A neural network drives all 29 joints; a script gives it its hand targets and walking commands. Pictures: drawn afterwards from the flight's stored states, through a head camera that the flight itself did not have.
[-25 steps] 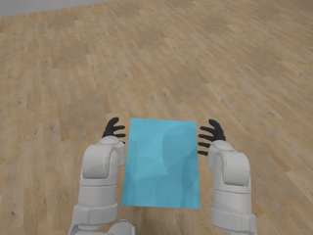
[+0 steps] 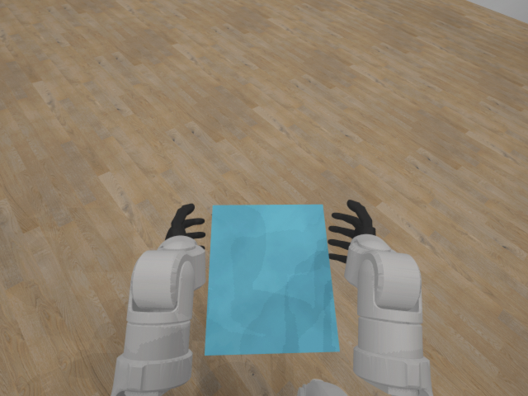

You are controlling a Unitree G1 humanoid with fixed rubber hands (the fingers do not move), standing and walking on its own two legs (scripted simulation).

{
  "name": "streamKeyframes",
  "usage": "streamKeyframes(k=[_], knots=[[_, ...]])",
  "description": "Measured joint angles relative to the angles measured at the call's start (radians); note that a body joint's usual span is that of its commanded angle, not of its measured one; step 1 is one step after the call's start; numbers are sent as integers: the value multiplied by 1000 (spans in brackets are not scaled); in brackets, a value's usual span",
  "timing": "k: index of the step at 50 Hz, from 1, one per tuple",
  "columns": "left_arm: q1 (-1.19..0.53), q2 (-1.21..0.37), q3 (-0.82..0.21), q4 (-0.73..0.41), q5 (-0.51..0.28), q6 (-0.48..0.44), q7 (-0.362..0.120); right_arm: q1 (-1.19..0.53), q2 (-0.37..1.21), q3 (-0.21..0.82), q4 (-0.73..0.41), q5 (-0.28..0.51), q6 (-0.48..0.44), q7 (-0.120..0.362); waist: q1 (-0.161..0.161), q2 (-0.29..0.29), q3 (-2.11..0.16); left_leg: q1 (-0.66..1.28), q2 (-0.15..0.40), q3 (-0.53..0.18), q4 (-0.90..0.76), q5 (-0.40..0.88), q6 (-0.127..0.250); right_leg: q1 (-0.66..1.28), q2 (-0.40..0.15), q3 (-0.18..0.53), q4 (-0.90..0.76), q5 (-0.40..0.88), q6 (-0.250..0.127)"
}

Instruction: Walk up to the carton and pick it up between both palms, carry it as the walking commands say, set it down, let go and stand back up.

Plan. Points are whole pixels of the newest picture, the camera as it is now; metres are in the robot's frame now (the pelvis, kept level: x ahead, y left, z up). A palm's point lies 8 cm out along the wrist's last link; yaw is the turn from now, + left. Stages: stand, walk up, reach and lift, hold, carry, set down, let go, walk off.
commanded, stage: carry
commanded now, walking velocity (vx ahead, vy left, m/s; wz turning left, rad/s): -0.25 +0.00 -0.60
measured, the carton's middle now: (268, 281) +0.31 +0.02 -0.04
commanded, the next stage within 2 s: none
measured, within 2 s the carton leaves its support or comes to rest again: neither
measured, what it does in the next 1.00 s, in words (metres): walks backwards, turning right: right foot, then left foot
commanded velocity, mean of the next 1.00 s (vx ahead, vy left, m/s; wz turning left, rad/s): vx -0.12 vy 0.00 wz -0.28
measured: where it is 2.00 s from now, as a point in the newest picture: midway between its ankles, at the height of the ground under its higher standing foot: outside the picture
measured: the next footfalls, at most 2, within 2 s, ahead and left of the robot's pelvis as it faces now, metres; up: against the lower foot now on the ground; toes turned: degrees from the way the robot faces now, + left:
right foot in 0.14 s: -0.07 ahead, -0.17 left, +0.00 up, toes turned -10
left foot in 0.50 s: -0.18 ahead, +0.10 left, +0.00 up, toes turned -12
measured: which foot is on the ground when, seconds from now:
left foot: down 0.00-0.14, up 0.16-0.48, down 0.50-0.84, up 0.86-1.00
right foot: up 0.00-0.12, down 0.14-0.52, up 0.54-0.80, down 0.82-1.00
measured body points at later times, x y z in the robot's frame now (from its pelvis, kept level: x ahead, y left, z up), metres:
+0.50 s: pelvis -0.23 +0.00 -0.02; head -0.19 +0.00 +0.43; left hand +0.12 +0.01 +0.05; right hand +0.04 -0.24 +0.07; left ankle -0.23 +0.11 -0.74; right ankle -0.11 -0.17 -0.74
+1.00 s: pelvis -0.40 +0.03 -0.01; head -0.40 +0.03 +0.44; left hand -0.07 +0.01 +0.07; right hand -0.19 -0.23 +0.07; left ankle -0.31 +0.12 -0.73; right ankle -0.43 -0.10 -0.74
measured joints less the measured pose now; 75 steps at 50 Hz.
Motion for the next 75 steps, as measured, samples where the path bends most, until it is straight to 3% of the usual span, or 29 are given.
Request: streamKeyframes(k=[4, 7, 8, 11, 14, 18, 21, 23, 25, 26, 28, 29, 31, 33, 38, 41, 42, 46, 50, 53, 56, 60, 63, 66, 68, 70, 71, 73, 75], knots=[[-42, -15, 28, 6, -3, -10, 17, -21, 8, -18, 4, -38, -21, 36, 28, 25, -22, -77, 55, 24, 47, 28, -13, 170, -12, -18, -230, -63, -15], [-73, -28, 56, 35, 12, -22, 4, -28, 11, -21, 13, -58, -28, 40, 34, 22, -44, -149, 81, 52, 93, 52, -28, 301, -20, -12, -500, 34, -33], [-73, -30, 55, 56, 16, -37, -3, -24, 8, -23, 20, -62, -36, 40, 32, 43, -46, -182, 95, 42, 129, 13, -42, 283, -5, -7, -508, 24, -40], [-51, -21, 22, 106, 18, -57, -23, 29, -12, -3, 10, -40, -33, 17, -12, 40, -24, -260, 18, -44, 373, -239, -73, 211, -10, 34, -464, 63, -54], [-36, -15, 8, 114, 32, -44, -55, 53, -21, 13, -13, 5, -3, -35, -68, 15, -2, -282, -45, -65, 559, -200, -82, 176, -17, 79, -493, 140, -51], [-31, -13, 13, 75, 69, -46, -111, 36, -15, 19, -53, 57, 9, -99, -126, -9, 2, -218, -88, -63, 524, -187, -93, 116, -2, 129, -528, 226, -53], [-31, -13, 22, 46, 96, -53, -141, 8, -4, 14, -59, 61, 1, -109, -140, -30, -13, -128, -120, -68, 380, -222, -76, 70, 11, 162, -569, 300, -43], [-29, -12, 25, 28, 104, -51, -145, -6, 2, 13, -54, 56, -4, -103, -135, -47, -25, -40, -140, -63, 225, -240, -54, 46, 20, 184, -609, 357, -32], [-24, -10, 28, 11, 103, -43, -134, -16, 6, 16, -41, 48, -10, -92, -128, -67, -40, 58, -149, -35, 24, -173, -28, 21, 27, 197, -643, 408, -21], [-16, -6, 29, 10, 99, -45, -129, -15, 7, 23, -26, 42, -20, -83, -123, -82, -39, 48, -148, -26, 13, -126, -9, 1, 26, 193, -614, 320, -12], [10, 2, 22, 3, 80, -37, -108, -5, 2, 40, -7, 33, -19, -67, -98, -58, -28, 29, -102, -21, 37, -95, 11, -68, 47, 120, -382, 55, -15], [19, 5, 18, 1, 66, -26, -91, 2, -1, 43, -2, 31, -11, -57, -84, -46, -21, 32, -79, -20, 31, -83, 12, -91, 51, 89, -246, 10, -18], [22, 6, 9, 9, 39, -4, -59, 12, -5, 34, 7, 24, 5, -36, -57, -27, -18, 37, -45, -24, 3, -51, 4, -98, 40, 46, -53, 30, -18], [10, 3, 5, 26, 21, 9, -29, 8, -3, 11, 20, 11, 12, -15, -31, -10, -27, 27, -19, -28, -15, -19, -3, -51, 20, 20, -16, 48, -8], [-32, -12, 24, 41, 6, 7, 11, -8, 3, -18, 34, -32, -7, 36, 3, 17, -68, -46, 22, -26, 14, 19, -17, 180, 3, -16, -290, -34, -21], [-60, -23, 49, 71, 20, -5, 2, -11, 3, -18, 45, -54, -15, 46, 8, 5, -99, -101, 18, -7, 52, 33, -30, 335, -12, -18, -584, 67, -33], [-59, -24, 45, 94, 25, -22, -9, -5, 0, -20, 51, -58, -24, 45, 5, 26, -102, -116, 27, -14, 62, 41, -41, 323, -2, -17, -588, 71, -39], [-41, -17, 14, 157, 35, -32, -40, 49, -20, 0, 36, -25, 3, 2, -47, 27, -91, -117, -27, -36, 165, -149, -74, 277, -26, -2, -541, 94, -56], [-35, -14, 18, 158, 65, -22, -88, 53, -22, 16, 18, 22, 33, -61, -105, 13, -87, -22, -66, -20, 66, -77, -74, 236, -41, 7, -529, 130, -54], [-27, -11, 30, 137, 88, -32, -120, 34, -14, 24, 22, 43, 27, -95, -125, -13, -77, -2, -78, -7, -3, 17, -22, 207, -48, 10, -514, 151, -50], [-2, -2, 27, 116, 84, -23, -117, 17, -7, 28, 47, 40, 30, -93, -109, -31, -86, -13, -73, -1, -15, 30, -7, 199, -47, 9, -541, 187, -57], [8, 2, 26, 110, 52, -4, -73, 0, 0, 14, 87, 9, 29, -55, -72, -45, -106, -31, -72, 3, -33, 16, -16, 185, -51, 0, -566, 208, -67], [6, 1, 26, 109, 31, 9, -40, 4, -2, 13, 101, -8, 23, -29, -51, -38, -110, -27, -72, 2, -53, -53, -10, 189, -50, -6, -581, 121, -65], [-20, -8, 43, 109, 32, 14, -32, 0, -1, 14, 94, -35, 20, -6, -43, -17, -103, -10, -60, 13, -112, 25, 2, 164, -53, -44, -484, 76, -50], [-41, -16, 49, 135, 41, 8, -39, 9, -4, 11, 80, -46, 26, -4, -47, 1, -106, -7, -40, 27, -139, 76, -17, 193, -49, -90, -448, 65, -63], [-69, -27, 51, 150, 50, 11, -35, 9, -5, 0, 61, -46, 37, -13, -45, -18, -113, -47, -30, 58, -60, -26, -43, 277, -45, -108, -575, 50, -87], [-77, -30, 44, 161, 55, 1, -31, 6, -4, -9, 65, -46, 27, -21, -40, -18, -113, -89, -21, 50, 46, -80, -60, 275, -41, -108, -595, 126, -108], [-68, -28, 37, 189, 60, -16, -34, 15, -6, -9, 91, -36, 14, -38, -37, -19, -115, -162, -25, 8, 274, -80, -78, 274, -39, -109, -622, 193, -129], [-48, -20, 38, 195, 50, -2, -32, 22, -10, 7, 112, -21, 28, -54, -39, -31, -118, -164, -43, -4, 345, -49, -82, 302, -49, -105, -704, 238, -119]])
